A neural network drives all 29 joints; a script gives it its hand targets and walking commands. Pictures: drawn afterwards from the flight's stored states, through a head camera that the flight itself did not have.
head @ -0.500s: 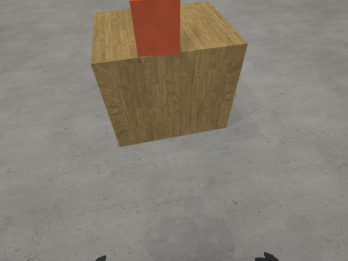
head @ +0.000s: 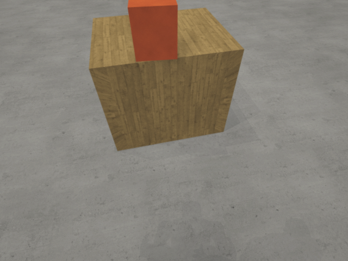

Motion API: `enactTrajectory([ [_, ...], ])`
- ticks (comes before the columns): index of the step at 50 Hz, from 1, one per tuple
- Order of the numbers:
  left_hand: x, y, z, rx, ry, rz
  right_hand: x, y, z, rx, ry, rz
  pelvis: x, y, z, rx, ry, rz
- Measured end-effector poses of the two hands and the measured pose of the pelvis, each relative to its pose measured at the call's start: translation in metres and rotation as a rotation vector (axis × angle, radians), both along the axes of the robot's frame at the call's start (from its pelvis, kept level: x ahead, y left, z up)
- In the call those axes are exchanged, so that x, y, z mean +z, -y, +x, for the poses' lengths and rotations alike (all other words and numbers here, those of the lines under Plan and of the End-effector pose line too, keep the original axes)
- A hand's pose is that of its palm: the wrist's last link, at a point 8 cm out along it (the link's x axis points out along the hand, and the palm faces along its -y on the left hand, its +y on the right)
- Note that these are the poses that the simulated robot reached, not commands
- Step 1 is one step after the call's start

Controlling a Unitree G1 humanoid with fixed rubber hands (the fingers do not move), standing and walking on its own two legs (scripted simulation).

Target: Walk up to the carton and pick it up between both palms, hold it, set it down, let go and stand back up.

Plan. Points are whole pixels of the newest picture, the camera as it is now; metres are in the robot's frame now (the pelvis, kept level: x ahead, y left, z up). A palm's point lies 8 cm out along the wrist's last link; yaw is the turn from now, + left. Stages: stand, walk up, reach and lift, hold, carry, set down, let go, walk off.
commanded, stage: stand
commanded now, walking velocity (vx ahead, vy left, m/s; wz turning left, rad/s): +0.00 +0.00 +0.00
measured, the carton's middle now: (154, 26) +1.14 +0.13 +0.04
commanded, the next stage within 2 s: walk up in 0.98 s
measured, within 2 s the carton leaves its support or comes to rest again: neither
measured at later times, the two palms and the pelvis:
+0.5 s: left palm out of the picture +0.00 +0.22 -0.13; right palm out of the picture +0.01 -0.22 -0.14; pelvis +0.00 +0.00 +0.01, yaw +0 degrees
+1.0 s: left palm out of the picture -0.04 +0.20 -0.14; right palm out of the picture -0.04 -0.21 -0.14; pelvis -0.01 -0.01 +0.01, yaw +0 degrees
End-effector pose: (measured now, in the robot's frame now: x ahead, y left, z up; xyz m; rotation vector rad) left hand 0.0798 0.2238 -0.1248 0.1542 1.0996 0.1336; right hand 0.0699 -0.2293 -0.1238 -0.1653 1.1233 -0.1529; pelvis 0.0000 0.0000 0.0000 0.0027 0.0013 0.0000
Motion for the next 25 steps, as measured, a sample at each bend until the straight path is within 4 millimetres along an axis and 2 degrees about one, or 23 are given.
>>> enactTrajectory([
  [16, -0.005, -0.006, -0.045, 0.067, -0.155, 0.014, -0.008, -0.003, -0.041, -0.052, -0.161, 0.009, 0.008, 0.0, 0.005, 0.002, 0.02, 0.0],
  [25, -0.01, 0.004, -0.077, 0.087, -0.257, -0.008, -0.011, -0.009, -0.06, -0.056, -0.223, 0.026, 0.01, 0.001, 0.003, 0.007, 0.04, 0.001],
])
